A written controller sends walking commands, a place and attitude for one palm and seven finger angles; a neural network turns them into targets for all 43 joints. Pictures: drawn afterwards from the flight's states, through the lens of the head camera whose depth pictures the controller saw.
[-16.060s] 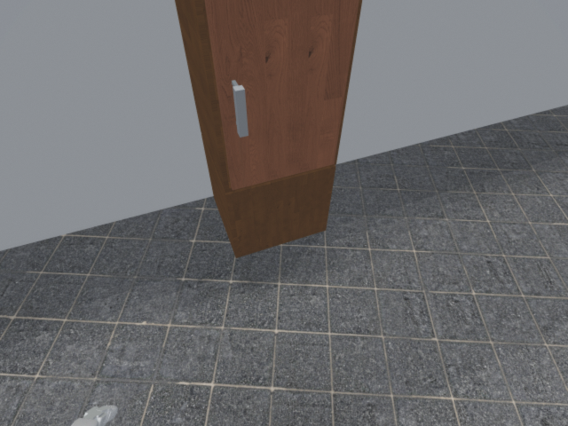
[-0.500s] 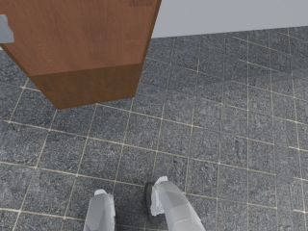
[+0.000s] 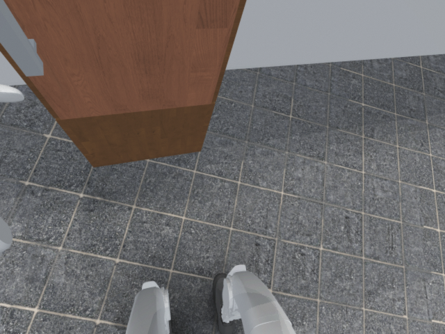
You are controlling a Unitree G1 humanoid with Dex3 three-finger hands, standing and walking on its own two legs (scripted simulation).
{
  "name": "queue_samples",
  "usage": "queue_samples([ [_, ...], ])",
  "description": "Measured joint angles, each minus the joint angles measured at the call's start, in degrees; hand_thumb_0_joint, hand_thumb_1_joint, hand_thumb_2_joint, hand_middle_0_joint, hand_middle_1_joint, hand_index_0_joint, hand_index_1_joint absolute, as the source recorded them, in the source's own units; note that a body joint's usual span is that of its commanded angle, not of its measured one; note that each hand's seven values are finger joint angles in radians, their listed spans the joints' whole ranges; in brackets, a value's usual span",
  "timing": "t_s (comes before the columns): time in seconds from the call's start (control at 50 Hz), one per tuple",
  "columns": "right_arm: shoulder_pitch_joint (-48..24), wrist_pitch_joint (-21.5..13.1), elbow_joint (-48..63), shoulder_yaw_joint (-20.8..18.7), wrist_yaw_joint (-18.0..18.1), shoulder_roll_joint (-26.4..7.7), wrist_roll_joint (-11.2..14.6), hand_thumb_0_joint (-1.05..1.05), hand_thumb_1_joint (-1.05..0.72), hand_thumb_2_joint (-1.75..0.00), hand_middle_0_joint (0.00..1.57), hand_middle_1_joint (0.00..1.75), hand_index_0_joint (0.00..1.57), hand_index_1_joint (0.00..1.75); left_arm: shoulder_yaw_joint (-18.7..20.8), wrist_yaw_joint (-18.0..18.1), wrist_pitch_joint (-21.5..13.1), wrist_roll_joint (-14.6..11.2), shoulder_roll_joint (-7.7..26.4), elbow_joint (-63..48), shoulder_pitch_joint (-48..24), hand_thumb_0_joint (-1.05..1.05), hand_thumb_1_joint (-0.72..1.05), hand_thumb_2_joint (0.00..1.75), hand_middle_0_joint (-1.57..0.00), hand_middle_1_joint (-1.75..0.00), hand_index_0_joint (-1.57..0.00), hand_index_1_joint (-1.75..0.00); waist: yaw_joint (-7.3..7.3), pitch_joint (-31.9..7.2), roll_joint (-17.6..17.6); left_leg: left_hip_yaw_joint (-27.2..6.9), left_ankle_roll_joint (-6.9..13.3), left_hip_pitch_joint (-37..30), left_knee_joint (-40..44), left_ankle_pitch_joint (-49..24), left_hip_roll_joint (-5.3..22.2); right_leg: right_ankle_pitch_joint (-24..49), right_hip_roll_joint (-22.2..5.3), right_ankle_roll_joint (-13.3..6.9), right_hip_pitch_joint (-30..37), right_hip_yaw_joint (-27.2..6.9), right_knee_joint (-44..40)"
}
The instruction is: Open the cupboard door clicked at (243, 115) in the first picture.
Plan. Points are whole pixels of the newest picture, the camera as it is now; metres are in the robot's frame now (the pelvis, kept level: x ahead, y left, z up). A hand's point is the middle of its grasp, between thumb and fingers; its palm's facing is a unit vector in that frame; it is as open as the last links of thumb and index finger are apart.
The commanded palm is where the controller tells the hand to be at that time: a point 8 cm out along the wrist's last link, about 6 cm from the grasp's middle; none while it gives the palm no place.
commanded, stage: slide the fingers in behind the handle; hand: left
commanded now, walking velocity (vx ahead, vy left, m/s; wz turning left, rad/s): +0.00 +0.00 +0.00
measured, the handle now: (11, 25) +0.59 +0.27 +0.06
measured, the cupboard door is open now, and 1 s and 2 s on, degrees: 0 0 0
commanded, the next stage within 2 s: close the thumb around the handle in 1.10 s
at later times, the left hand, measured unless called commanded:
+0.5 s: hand (16, 51) +0.54 +0.25 +0.06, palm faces +0.12 -0.99 -0.04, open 13.9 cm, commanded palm +0.52 +0.28 +0.06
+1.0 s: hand (23, 50) +0.54 +0.24 +0.07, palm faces +0.12 -0.99 -0.02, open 14.0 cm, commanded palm +0.52 +0.27 +0.06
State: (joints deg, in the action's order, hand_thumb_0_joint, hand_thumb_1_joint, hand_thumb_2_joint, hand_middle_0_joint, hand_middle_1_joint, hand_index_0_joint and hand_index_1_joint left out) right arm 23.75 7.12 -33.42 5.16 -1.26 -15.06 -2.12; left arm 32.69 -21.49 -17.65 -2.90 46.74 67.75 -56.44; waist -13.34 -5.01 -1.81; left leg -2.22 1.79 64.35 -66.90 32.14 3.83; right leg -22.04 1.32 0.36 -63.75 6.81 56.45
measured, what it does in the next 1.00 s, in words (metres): stands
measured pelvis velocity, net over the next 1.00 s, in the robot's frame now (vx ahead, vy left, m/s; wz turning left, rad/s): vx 0.00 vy -0.01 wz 0.00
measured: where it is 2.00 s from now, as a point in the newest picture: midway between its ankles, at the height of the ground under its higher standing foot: (195, 328)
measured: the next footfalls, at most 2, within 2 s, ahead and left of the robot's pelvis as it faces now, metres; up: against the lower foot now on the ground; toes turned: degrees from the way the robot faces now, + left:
none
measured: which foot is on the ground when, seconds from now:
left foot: down 0.00-1.00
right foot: down 0.00-1.00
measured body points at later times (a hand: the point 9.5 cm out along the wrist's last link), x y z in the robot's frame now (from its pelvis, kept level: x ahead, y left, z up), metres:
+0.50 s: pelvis -0.01 -0.01 +0.00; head +0.18 +0.02 +0.41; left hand +0.52 +0.31 +0.07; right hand -0.02 -0.27 -0.10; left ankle -0.02 +0.09 -0.65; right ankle +0.03 -0.14 -0.65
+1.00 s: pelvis +0.00 -0.01 +0.00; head +0.17 +0.02 +0.41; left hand +0.52 +0.30 +0.07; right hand -0.02 -0.27 -0.10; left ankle -0.02 +0.09 -0.65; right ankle +0.03 -0.14 -0.65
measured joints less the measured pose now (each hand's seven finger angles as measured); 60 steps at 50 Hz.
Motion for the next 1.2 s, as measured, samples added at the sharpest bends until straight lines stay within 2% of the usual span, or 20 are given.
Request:
queue_samples([
  [0.12, -0.24, -0.29, -0.96, -0.39, 0.15, 0.0, -0.05, 0.0, -0.9, -0.89, 0.2, 0.3, 0.21, 0.3, -2.38, 0.12, -1.68, -0.79, -2.59, 0.41, 0.2, -0.01, -0.5, 0.3, -0.3, -1.2, -0.24, -1.19, 0.61, -0.23, 0.03, -0.22, -0.21, -1.67, 0.82, -0.17, -0.23, -0.2, -0.19, -0.19, 1.63, 0.2, -0.43],
  [0.24, -1.0, -0.36, -0.55, -0.74, 0.31, -0.35, -0.08, 0.0, -0.9, -0.89, 0.2, 0.3, 0.21, 0.3, -2.99, 1.25, -2.69, -0.71, -4.57, 1.73, -0.66, -0.01, -0.5, 0.3, -0.3, -1.2, -0.27, -1.2, 0.21, -0.56, -0.23, 0.2, -0.35, -2.46, 1.1, -0.18, -0.16, -0.35, -0.14, -0.37, 1.95, -0.21, -0.1],
  [0.34, -1.32, -0.65, 0.86, -0.46, 0.46, -0.62, -0.01, 0.0, -0.9, -0.89, 0.2, 0.3, 0.2, 0.3, -1.37, 3.16, -3.29, 0.3, -3.85, 3.76, -1.65, -0.01, -0.5, 0.3, -0.3, -1.2, -0.31, -1.22, -0.21, -0.09, -0.33, 0.83, -0.39, -2.08, 0.69, -0.16, -0.04, -0.47, -0.07, -0.53, 0.96, -0.82, 0.98],
  [0.42, -1.29, -0.82, 1.07, -0.53, 0.37, -0.59, -0.07, 0.0, -0.9, -0.89, 0.2, 0.3, 0.2, 0.3, -2.07, 3.88, -3.72, 1.41, -2.98, 3.34, -2.01, -0.01, -0.5, 0.3, -0.3, -1.2, -0.32, -1.23, 0.06, 0.36, -0.44, 1.05, -0.54, -1.13, 0.19, -0.25, -0.04, -0.52, -0.11, -0.7, -0.27, -1.04, 1.89],
  [0.54, -1.55, -0.79, -0.15, -0.29, 0.63, -0.47, 0.3, 0.0, -0.9, -0.89, 0.2, 0.3, 0.2, 0.3, -2.31, 2.41, -3.35, -0.24, -3.72, 4.54, -3.33, -0.01, -0.5, 0.3, -0.3, -1.2, -0.31, -1.22, 0.33, 0.55, -0.27, 0.96, -0.71, -0.21, -0.19, -0.4, -0.03, -0.51, -0.11, -0.89, -1.27, -0.97, 2.47],
  [0.68, -1.24, -1.3, -0.08, -0.73, 0.59, -0.57, -0.07, 0.0, -0.9, -0.89, 0.2, 0.3, 0.2, 0.3, -1.36, 4.07, -3.78, 1.0, -4.27, 2.91, -2.49, -0.01, -0.5, 0.3, -0.3, -1.2, -0.31, -1.22, -0.22, 0.1, -0.14, 0.91, -0.86, 0.45, -0.71, -0.21, 0.2, -0.57, 0.12, -1.04, -1.97, -0.96, 2.9],
  [0.94, -0.64, -1.3, -0.37, -0.93, 0.38, -0.48, 0.05, 0.01, -0.91, -0.89, 0.2, 0.3, 0.2, 0.3, -2.73, 4.9, -3.48, 0.27, -6.28, 2.43, -1.13, -0.01, -0.5, 0.3, -0.3, -1.2, -0.3, -1.21, 0.26, -0.28, -0.54, 1.24, -0.55, -1.95, 0.68, -0.4, -0.03, -0.34, -0.01, -0.67, 0.43, -1.3, 1.47],
  [1.2, -1.09, -1.67, -0.45, -0.74, 0.54, -0.47, -0.07, 0.0, -0.9, -0.89, 0.2, 0.3, 0.2, 0.3, -2.77, 4.38, -5.08, 0.16, -5.45, 3.94, -2.08, -0.01, -0.5, 0.3, -0.3, -1.2, -0.3, -1.2, 0.38, 0.14, -0.24, 1.33, -0.07, -0.81, -0.43, -0.07, -0.41, -0.57, -0.38, -0.21, -0.56, -1.45, 2.39],
])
